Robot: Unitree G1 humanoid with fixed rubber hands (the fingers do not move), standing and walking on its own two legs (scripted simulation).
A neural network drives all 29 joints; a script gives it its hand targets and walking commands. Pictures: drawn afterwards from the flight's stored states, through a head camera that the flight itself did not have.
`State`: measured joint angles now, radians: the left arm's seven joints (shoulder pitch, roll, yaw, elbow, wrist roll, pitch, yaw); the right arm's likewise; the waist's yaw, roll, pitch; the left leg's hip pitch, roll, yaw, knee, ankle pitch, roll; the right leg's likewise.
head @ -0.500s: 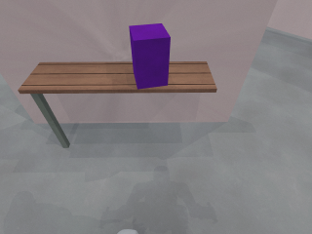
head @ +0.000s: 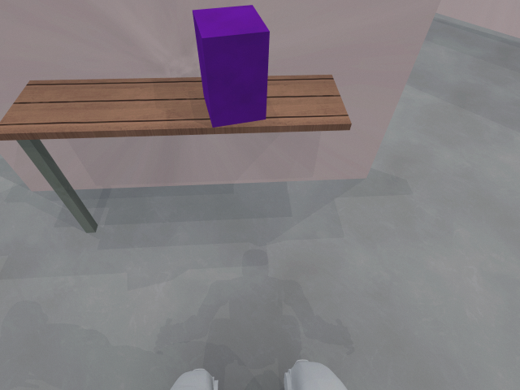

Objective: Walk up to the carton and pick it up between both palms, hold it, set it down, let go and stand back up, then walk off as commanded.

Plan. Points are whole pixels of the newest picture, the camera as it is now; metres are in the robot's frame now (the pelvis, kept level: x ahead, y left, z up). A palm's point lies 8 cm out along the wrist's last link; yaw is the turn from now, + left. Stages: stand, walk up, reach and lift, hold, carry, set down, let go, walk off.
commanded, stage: walk off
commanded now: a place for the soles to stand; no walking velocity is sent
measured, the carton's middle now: (231, 68) +0.94 +0.05 -0.01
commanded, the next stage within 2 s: stand in 0.96 s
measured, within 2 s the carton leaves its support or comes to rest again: neither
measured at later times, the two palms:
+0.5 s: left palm out of the picture +0.10 +0.29 -0.09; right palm (460, 380) +0.14 -0.32 -0.09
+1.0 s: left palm out of the picture +0.13 +0.29 -0.07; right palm (450, 371) +0.15 -0.30 -0.08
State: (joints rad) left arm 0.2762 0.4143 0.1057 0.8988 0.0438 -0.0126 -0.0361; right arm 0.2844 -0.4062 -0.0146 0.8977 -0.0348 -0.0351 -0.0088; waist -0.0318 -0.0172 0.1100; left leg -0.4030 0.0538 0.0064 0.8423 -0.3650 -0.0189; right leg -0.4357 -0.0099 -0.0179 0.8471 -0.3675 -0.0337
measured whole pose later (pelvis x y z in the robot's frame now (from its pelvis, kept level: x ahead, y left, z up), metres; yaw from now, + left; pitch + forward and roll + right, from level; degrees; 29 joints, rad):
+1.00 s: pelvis +0.04 -0.01 +0.03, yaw +3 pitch -3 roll +0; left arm 0.11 0.35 0.02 0.99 0.01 -0.02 -0.01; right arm 0.14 -0.37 0.00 0.97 0.01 -0.01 0.00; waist 0.00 0.01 0.11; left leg -0.21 0.00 -0.01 0.58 -0.31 -0.01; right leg -0.25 -0.01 -0.06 0.58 -0.27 -0.02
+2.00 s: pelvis +0.06 +0.00 +0.05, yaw +3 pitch -3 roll +0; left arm 0.07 0.33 0.00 1.15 0.00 -0.02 -0.01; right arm 0.09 -0.35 0.02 1.12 0.00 -0.01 0.00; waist 0.01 0.01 0.06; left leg -0.08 0.00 0.00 0.33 -0.20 0.00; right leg -0.13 -0.01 -0.04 0.34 -0.16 -0.01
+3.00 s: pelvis +0.07 +0.00 +0.05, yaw +3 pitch -3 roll +0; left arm 0.08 0.33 0.00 1.14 0.00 -0.01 0.00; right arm 0.11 -0.36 0.01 1.11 -0.01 -0.01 0.00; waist 0.01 0.02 0.06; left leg -0.06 0.01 0.00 0.31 -0.21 -0.01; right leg -0.11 0.00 -0.03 0.33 -0.17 -0.01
